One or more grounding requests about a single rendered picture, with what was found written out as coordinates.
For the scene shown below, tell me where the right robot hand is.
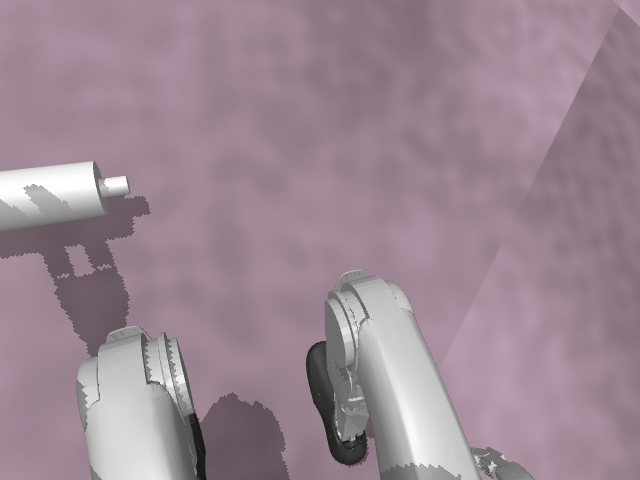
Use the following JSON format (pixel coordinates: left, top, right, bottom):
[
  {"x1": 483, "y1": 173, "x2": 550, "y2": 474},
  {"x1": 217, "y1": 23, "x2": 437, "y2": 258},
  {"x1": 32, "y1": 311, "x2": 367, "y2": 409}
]
[{"x1": 470, "y1": 447, "x2": 535, "y2": 480}]

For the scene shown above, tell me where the bottle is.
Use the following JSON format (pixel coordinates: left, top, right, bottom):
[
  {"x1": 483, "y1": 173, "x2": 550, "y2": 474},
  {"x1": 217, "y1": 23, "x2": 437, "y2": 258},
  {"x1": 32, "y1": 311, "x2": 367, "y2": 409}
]
[{"x1": 0, "y1": 161, "x2": 131, "y2": 232}]

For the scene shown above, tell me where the left robot foot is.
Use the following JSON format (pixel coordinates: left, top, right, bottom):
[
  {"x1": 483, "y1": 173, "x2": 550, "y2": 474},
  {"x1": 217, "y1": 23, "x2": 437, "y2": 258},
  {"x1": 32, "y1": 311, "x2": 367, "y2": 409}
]
[{"x1": 188, "y1": 413, "x2": 207, "y2": 480}]

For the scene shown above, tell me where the right robot foot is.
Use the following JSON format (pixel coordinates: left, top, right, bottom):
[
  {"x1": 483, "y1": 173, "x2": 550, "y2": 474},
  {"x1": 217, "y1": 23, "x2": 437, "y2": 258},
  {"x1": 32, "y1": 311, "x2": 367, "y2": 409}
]
[{"x1": 306, "y1": 341, "x2": 367, "y2": 465}]

